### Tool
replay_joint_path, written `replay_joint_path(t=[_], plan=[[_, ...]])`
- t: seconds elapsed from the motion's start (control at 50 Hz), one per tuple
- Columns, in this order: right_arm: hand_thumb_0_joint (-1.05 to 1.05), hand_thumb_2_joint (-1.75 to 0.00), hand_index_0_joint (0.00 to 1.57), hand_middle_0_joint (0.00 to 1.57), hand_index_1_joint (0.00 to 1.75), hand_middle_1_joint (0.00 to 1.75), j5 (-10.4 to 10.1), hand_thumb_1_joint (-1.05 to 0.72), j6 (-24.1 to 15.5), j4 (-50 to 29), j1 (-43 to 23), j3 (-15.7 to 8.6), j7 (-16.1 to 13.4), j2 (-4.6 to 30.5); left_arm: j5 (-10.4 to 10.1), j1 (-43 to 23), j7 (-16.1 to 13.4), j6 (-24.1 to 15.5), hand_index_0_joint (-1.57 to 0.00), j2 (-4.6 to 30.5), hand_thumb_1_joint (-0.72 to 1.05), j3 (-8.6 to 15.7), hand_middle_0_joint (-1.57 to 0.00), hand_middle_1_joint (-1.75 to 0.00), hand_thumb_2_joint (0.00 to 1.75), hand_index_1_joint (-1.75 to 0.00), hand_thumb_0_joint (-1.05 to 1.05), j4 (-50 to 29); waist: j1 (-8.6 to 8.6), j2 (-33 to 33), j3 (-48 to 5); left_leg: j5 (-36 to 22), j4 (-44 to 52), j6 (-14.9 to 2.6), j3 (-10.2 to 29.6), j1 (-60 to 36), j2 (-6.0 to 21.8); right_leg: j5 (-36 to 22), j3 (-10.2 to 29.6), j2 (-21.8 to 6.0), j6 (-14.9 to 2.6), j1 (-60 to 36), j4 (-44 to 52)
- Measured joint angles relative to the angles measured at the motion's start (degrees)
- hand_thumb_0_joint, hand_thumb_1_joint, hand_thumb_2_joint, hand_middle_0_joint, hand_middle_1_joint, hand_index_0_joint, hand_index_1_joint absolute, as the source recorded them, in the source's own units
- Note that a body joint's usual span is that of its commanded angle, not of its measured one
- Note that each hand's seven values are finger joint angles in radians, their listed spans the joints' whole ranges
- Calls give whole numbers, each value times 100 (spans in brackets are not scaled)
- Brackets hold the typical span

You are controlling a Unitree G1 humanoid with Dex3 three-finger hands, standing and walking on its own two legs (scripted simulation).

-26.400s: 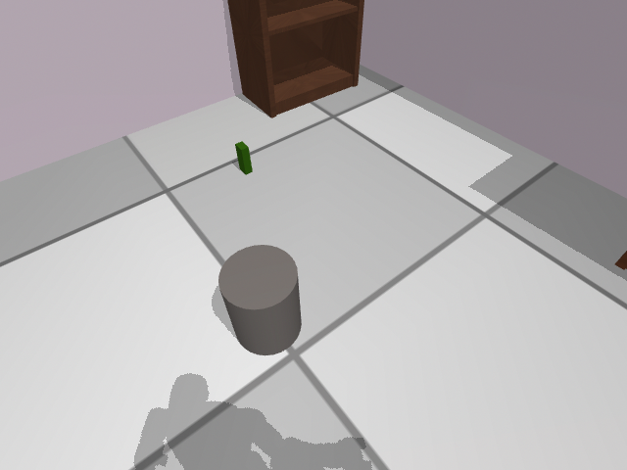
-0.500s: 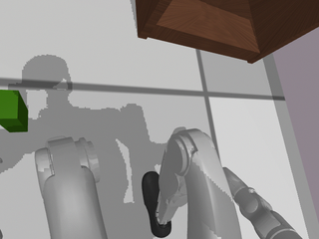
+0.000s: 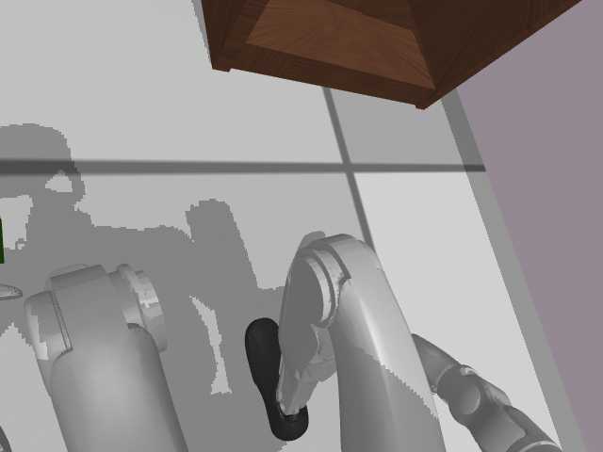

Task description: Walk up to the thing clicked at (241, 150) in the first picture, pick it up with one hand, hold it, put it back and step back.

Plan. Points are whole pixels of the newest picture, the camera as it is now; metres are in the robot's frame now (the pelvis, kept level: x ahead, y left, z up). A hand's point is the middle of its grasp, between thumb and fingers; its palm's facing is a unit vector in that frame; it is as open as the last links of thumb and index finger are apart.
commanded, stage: close in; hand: left
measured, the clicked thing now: out of the picture +0.41 +0.30 -0.20
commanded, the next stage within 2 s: rest palm in 0.38 s
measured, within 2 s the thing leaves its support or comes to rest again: leaves its support in 1.82 s
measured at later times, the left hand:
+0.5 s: hand out of the picture +0.40 +0.31 -0.16, palm faces +0.42 -0.91 +0.00, open 17.2 cm
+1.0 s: hand out of the picture +0.41 +0.30 -0.17, palm faces +0.43 -0.90 +0.01, open 11.7 cm
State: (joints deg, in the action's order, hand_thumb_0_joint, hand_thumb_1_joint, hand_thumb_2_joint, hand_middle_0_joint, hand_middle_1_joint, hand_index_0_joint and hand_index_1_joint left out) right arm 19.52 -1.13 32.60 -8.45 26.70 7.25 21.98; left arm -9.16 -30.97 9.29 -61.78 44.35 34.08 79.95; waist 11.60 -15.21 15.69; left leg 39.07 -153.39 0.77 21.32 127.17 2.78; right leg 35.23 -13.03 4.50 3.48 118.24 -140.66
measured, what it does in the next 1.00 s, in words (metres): stands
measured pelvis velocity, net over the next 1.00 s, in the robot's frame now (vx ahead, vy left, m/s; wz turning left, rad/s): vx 0.00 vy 0.00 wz -0.03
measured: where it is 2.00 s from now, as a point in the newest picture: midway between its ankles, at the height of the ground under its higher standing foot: (208, 433)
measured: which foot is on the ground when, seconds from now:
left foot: down 0.00-1.00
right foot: down 0.00-1.00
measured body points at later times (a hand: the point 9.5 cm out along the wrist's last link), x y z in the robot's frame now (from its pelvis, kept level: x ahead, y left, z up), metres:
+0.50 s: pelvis +0.00 +0.00 +0.00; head +0.21 +0.19 +0.35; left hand +0.37 +0.35 -0.16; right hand +0.19 -0.24 -0.03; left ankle +0.09 +0.13 -0.24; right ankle +0.14 -0.12 -0.24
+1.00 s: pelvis +0.00 +0.00 +0.00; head +0.22 +0.20 +0.34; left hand +0.38 +0.35 -0.17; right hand +0.18 -0.24 -0.03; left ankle +0.09 +0.13 -0.24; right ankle +0.14 -0.12 -0.24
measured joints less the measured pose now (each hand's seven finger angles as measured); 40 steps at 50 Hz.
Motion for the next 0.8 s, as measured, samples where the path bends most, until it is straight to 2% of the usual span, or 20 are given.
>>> replay_joint_path(t=[0.2, 0.4, 0.54, 0.72, 0.8], plan=[[0, -91, 20, 21, 30, 30, 67, -93, 72, -61, -66, 96, 56, -15, 154, -70, -405, -161, -7, 59, -58, -127, -7, -12, 15, -12, -2, 52, 25, -92, 129, 21, -31, 34, 98, -47, -18, -13, -68, 16, 6, -57, 21], [0, -91, 20, 21, 30, 30, 104, -93, 96, -43, -184, 125, 70, -49, 189, -91, -660, -214, -7, 63, -56, -209, -7, -13, 17, -13, -2, 32, 64, -102, 138, 57, -41, 31, 148, -29, -15, -4, -100, 34, 53, -52, 52], [0, -91, 20, 21, 30, 30, 113, -93, 119, -68, -184, 141, 104, -67, 263, -95, -801, -252, -6, 57, -53, -330, -7, -13, 19, -13, -2, 25, 50, -110, 154, 74, -50, 32, 183, -38, -17, 3, -131, 41, 24, -76, 71], [0, -91, 20, 21, 29, 30, 132, -92, 130, -74, -221, 210, 107, -68, 236, -95, -892, -350, -8, 117, -45, -245, -11, -13, 23, -16, -2, 87, 59, -164, 213, 100, -46, 35, 214, -58, -4, 0, -152, 58, 46, -92, 99], [0, -91, 20, 21, 29, 30, 151, -92, 139, -64, -230, 234, 97, -63, 217, -133, -909, -373, -15, 184, -33, -231, -18, -19, 30, -22, -2, 126, 62, -182, 221, 110, -60, 41, 234, -54, -7, 0, -164, 63, 51, -89, 97]])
